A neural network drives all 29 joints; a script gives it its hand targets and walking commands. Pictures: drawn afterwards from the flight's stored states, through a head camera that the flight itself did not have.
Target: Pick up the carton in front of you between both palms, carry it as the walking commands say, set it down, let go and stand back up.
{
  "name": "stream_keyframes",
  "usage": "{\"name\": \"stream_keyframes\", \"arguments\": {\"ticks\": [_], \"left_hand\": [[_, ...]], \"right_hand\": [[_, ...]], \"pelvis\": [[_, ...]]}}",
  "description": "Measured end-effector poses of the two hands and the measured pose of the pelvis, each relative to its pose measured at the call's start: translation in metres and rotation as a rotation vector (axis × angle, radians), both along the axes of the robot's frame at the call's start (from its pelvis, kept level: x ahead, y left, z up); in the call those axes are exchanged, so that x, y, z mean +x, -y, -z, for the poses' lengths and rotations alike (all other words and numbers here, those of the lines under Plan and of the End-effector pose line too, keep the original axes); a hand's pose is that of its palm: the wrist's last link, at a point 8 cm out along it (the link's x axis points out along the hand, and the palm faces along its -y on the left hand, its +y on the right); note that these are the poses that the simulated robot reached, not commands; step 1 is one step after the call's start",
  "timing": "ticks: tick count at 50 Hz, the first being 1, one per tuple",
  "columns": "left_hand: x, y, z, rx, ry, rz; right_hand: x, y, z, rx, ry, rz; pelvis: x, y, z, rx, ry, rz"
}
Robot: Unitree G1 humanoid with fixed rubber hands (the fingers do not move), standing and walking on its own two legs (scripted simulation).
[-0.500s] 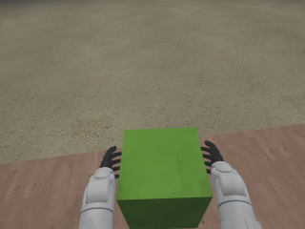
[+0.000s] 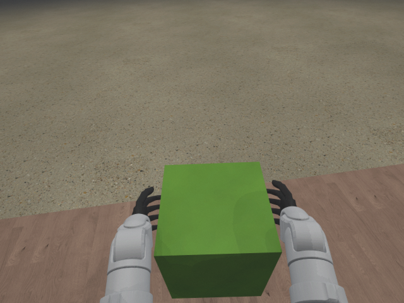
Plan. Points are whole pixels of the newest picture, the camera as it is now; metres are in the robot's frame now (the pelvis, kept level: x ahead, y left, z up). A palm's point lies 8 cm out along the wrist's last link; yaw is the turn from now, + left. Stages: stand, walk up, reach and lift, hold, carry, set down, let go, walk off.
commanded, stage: hold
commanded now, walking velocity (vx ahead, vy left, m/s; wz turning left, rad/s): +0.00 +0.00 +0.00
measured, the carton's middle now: (214, 232) +0.30 +0.00 -0.02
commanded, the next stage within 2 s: carry in 0.56 s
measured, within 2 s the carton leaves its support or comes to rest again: neither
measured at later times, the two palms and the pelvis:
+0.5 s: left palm (141, 220) +0.29 +0.15 +0.05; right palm (287, 213) +0.30 -0.15 +0.05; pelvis +0.01 +0.00 +0.00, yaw +0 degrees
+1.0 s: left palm (150, 176) +0.38 +0.14 +0.08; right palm (283, 170) +0.39 -0.16 +0.08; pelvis +0.13 -0.01 -0.01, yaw -2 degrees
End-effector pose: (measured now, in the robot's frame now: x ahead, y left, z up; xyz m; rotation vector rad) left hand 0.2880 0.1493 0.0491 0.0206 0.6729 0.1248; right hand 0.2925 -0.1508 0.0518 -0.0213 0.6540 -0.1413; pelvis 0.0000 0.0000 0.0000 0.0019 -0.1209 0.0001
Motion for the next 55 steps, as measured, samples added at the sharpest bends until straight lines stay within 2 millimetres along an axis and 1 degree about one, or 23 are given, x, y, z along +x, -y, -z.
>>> {"name": "stream_keyframes", "arguments": {"ticks": [27, 32, 35, 38, 42, 44, 47, 49, 51, 55], "left_hand": [[0.004, 0.001, 0.001, 0.013, -0.004, 0.008], [0.008, 0.001, -0.001, 0.016, 0.014, 0.009], [0.017, 0.004, -0.007, 0.009, 0.047, 0.007], [0.030, 0.011, -0.016, -0.001, 0.095, 0.003], [0.052, 0.021, -0.029, -0.011, 0.131, 0.005], [0.063, 0.020, -0.033, -0.021, 0.127, -0.005], [0.078, 0.012, -0.034, -0.038, 0.122, -0.033], [0.090, 0.010, -0.033, -0.044, 0.109, -0.043], [0.102, 0.013, -0.033, -0.043, 0.076, -0.039], [0.133, 0.030, -0.034, -0.061, 0.033, -0.007]], "right_hand": [[0.004, 0.001, 0.001, -0.013, -0.005, -0.010], [0.008, 0.001, 0.000, -0.009, 0.013, -0.005], [0.015, 0.004, -0.005, -0.001, 0.047, 0.005], [0.025, 0.011, -0.013, 0.012, 0.094, 0.017], [0.045, 0.021, -0.025, 0.034, 0.131, 0.039], [0.057, 0.019, -0.030, 0.040, 0.128, 0.039], [0.079, 0.011, -0.036, 0.039, 0.122, 0.029], [0.091, 0.009, -0.035, 0.045, 0.109, 0.028], [0.099, 0.013, -0.031, 0.060, 0.076, 0.046], [0.115, 0.030, -0.026, 0.091, 0.035, 0.108]], "pelvis": [[0.009, 0.001, -0.002, 0.000, -0.004, 0.000], [0.014, 0.001, 0.002, 0.001, -0.075, 0.008], [0.021, 0.002, 0.006, 0.004, -0.116, 0.017], [0.034, 0.007, 0.012, 0.005, -0.144, 0.024], [0.061, 0.014, 0.016, -0.006, -0.180, 0.000], [0.076, 0.014, 0.014, 0.003, -0.197, -0.015], [0.101, 0.011, 0.015, 0.027, -0.209, 0.000], [0.119, 0.009, 0.016, 0.030, -0.219, 0.027], [0.138, 0.010, 0.013, 0.014, -0.229, 0.042], [0.178, 0.017, 0.008, -0.014, -0.236, 0.040]]}}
